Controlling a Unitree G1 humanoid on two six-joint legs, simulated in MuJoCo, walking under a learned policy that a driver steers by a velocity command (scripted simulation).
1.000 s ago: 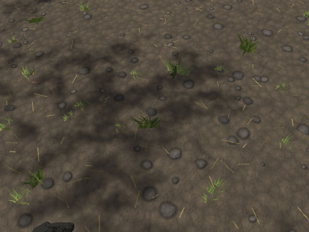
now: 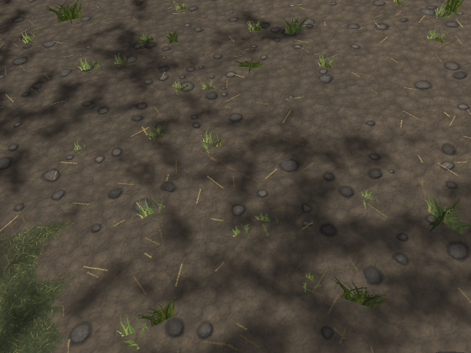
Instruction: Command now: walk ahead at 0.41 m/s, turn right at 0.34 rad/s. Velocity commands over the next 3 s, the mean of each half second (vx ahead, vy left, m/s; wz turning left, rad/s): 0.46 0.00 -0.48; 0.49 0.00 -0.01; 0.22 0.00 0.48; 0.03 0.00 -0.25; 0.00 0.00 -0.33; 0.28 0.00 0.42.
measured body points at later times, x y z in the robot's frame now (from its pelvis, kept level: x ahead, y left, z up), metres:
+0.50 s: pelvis +0.22 +0.01 -0.02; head +0.25 -0.01 +0.43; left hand +0.49 +0.19 -0.10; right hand +0.15 -0.28 -0.14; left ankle +0.14 +0.15 -0.75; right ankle +0.33 -0.18 -0.70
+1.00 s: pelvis +0.47 -0.13 -0.01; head +0.49 -0.14 +0.44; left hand +0.61 +0.12 -0.12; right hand +0.54 -0.42 -0.12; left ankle +0.69 -0.01 -0.69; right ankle +0.38 -0.18 -0.75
